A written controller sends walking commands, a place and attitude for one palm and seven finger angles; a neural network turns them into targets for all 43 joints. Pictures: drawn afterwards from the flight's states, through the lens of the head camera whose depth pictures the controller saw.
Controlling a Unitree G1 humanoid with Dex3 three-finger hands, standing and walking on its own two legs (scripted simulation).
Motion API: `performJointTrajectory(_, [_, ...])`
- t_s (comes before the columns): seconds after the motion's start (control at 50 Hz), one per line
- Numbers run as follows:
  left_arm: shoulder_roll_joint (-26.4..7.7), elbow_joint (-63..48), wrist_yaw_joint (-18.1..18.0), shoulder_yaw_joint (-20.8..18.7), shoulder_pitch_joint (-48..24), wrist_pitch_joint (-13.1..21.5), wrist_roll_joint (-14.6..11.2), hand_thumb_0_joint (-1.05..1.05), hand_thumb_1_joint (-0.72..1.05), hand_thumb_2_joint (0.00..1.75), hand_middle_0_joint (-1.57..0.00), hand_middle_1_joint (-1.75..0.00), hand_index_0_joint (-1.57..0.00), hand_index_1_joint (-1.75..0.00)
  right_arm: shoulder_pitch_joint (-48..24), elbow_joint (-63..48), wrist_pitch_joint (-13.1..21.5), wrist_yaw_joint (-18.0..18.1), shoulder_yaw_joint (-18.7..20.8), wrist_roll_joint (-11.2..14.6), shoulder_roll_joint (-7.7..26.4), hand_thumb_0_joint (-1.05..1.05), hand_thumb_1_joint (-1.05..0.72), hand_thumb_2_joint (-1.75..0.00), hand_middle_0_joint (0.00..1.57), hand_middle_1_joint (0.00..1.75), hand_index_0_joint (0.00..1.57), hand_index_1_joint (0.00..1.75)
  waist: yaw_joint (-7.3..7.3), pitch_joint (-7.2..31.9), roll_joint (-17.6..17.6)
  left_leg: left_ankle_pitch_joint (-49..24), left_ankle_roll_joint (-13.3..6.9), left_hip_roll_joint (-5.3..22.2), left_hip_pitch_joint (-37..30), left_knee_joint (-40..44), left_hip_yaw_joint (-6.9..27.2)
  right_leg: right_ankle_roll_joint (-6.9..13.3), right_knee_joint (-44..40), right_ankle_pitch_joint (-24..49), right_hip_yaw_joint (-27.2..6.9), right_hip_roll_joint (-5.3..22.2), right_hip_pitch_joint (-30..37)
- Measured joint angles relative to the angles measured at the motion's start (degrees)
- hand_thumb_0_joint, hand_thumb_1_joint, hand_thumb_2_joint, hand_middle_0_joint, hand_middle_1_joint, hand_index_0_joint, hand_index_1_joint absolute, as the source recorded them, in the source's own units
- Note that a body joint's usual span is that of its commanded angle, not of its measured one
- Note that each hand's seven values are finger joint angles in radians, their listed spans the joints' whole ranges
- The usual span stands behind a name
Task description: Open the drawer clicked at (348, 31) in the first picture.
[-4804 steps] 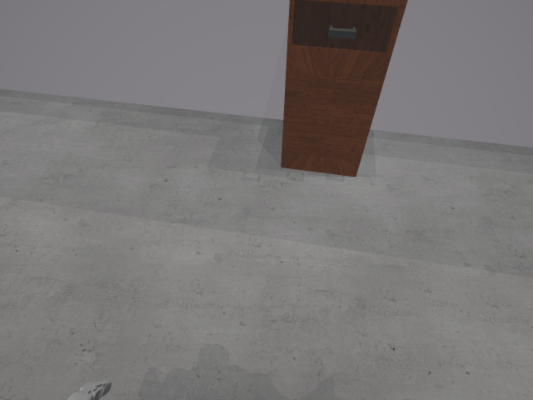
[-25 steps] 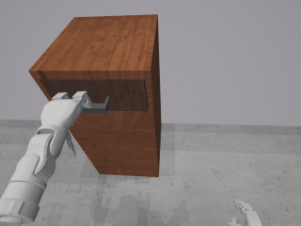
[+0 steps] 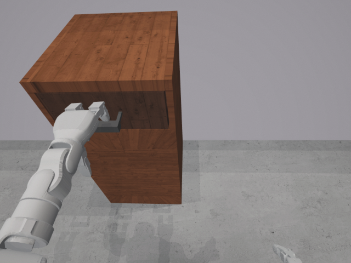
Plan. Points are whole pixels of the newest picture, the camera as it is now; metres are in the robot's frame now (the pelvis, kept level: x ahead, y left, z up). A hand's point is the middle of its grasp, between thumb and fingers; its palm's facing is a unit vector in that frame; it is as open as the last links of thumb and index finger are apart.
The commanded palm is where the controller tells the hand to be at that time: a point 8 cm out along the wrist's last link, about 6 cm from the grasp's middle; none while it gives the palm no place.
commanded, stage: move the hooked fingers above the handle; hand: left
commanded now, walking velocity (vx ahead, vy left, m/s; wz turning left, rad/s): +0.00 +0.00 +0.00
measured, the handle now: (104, 120) +0.49 +0.26 +0.01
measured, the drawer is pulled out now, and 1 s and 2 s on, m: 0.00 0.00 0.00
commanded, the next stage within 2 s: none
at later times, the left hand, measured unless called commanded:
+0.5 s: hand (99, 125) +0.43 +0.24 +0.06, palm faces -0.07 -0.02 -1.00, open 13.8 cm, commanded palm +0.42 +0.26 +0.13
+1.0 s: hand (91, 123) +0.43 +0.26 +0.07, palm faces -0.02 -0.02 -1.00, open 13.8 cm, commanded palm +0.42 +0.27 +0.13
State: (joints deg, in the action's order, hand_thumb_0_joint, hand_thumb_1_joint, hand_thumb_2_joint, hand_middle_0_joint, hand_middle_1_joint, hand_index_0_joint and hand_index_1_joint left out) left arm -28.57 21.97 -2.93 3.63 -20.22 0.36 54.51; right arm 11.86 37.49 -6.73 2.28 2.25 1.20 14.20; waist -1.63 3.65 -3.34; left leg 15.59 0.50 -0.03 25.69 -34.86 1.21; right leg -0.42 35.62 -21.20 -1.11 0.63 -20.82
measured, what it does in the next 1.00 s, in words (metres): stands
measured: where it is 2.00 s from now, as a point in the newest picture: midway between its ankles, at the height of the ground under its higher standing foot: outside the picture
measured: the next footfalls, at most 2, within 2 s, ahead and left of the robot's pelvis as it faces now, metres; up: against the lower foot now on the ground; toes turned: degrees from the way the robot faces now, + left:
none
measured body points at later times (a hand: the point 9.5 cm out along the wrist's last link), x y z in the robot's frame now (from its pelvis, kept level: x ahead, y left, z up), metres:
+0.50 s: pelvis -0.01 -0.01 -0.01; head +0.05 -0.02 +0.44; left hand +0.42 +0.24 +0.12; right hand +0.05 -0.29 -0.14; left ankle +0.02 +0.13 -0.73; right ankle -0.04 -0.13 -0.73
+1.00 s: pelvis -0.01 +0.01 -0.01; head +0.05 +0.00 +0.44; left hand +0.43 +0.26 +0.12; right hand +0.06 -0.27 -0.14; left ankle +0.02 +0.13 -0.73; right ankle -0.04 -0.13 -0.73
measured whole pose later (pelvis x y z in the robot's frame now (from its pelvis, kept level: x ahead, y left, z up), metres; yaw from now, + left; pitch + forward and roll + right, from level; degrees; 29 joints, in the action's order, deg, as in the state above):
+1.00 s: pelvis -0.01 +0.01 -0.01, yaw -1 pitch +11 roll -1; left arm -32.6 46.0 -8.8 -0.4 -36.2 8.0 59.2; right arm 17.1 39.1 -7.6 2.8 3.4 1.7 14.2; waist 2.9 5.9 -2.2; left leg 17.1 0.2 1.0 34.6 -40.1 0.9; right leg -0.7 39.2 -21.5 -1.6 -0.5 -29.2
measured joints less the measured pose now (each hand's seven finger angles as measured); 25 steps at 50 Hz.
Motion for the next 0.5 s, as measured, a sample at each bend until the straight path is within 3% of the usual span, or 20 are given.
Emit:
performJointTrajectory(0.12, [0.3, 5.1, -1.7, -0.1, -4.3, 3.2, 0.9, 0.0, -0.49, 0.3, -0.32, -1.2, -0.32, -1.2, -0.2, 0.4, 0.1, 0.5, -0.1, 0.1, -0.1, 0.01, -0.91, -0.89, 0.2, 0.3, 0.2, 0.3, 0.76, 0.2, 0.5, 0.4, 0.2, 0.2, 1.3, -1.3, 0.0, 0.1, 1.4, -0.4, 0.0, -0.3, -1.4])
performJointTrajectory(0.22, [-1.0, 12.3, -3.0, -2.0, -9.1, 2.7, 2.5, 0.0, -0.49, 0.3, -0.32, -1.2, -0.32, -1.2, 0.6, 0.5, 0.0, 0.5, -0.1, 0.1, -0.1, 0.01, -0.91, -0.89, 0.2, 0.3, 0.2, 0.3, 1.57, 0.3, 0.7, 0.2, 0.4, 0.7, 3.2, -2.0, 0.0, 0.4, 2.4, -0.3, -0.1, -0.7, -3.5])
performJointTrajectory(0.34, [-2.6, 17.8, -2.0, -1.9, -12.2, 2.8, 2.6, 0.0, -0.48, 0.3, -0.32, -1.2, -0.32, -1.2, 3.3, 1.1, -0.5, 0.7, 0.5, 0.2, 0.7, 0.01, -0.91, -0.89, 0.2, 0.3, 0.21, 0.3, 2.24, 0.9, 0.3, 0.4, 0.6, 0.9, 4.9, -2.7, 0.1, 0.5, 3.0, -0.4, 0.0, -1.0, -5.1])
performJointTrajectory(0.5, [-3.4, 22.4, -2.2, -2.7, -16.1, 8.0, 3.4, 0.0, -0.48, 0.3, -0.32, -1.2, -0.32, -1.2, 5.4, 2.0, -0.5, 1.3, 1.1, 0.2, 1.3, 0.01, -0.91, -0.89, 0.2, 0.3, 0.21, 0.3, 4.26, 1.0, 1.0, 0.9, 0.6, 1.3, 7.9, -4.4, 0.3, 0.6, 4.3, -0.7, 0.1, -1.4, -7.9])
